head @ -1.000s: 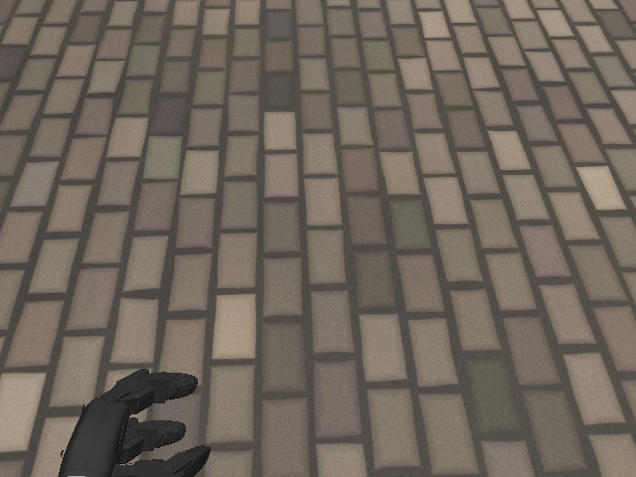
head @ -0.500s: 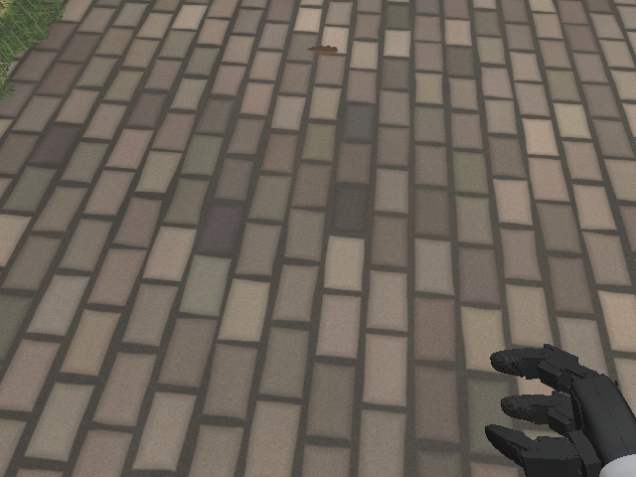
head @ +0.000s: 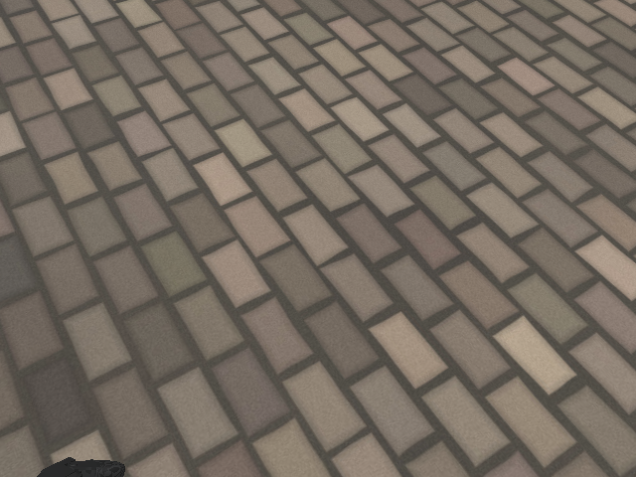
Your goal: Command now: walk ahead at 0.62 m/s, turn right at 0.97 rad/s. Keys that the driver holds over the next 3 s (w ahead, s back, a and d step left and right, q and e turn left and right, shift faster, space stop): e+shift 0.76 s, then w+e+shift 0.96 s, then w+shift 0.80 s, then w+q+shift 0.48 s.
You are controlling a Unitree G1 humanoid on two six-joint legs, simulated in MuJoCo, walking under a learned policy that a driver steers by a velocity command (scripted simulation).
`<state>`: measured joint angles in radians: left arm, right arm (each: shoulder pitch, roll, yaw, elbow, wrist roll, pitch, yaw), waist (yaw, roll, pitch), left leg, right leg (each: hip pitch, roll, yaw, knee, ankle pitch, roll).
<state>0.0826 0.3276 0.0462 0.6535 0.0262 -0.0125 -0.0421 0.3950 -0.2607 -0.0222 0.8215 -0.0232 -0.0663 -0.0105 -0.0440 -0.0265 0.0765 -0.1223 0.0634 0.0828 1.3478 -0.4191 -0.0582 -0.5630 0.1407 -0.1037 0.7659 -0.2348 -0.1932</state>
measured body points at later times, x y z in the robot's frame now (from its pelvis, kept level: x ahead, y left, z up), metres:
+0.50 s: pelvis +0.24 +0.07 +0.04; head +0.29 +0.07 +0.48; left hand +0.51 +0.28 -0.07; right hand +0.28 -0.24 -0.05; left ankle +0.39 +0.12 -0.69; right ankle +0.16 +0.01 -0.60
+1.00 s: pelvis +0.28 +0.03 +0.06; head +0.26 +0.01 +0.50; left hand +0.58 +0.11 -0.03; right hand +0.12 -0.25 -0.05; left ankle +0.43 +0.08 -0.63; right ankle +0.19 +0.00 -0.69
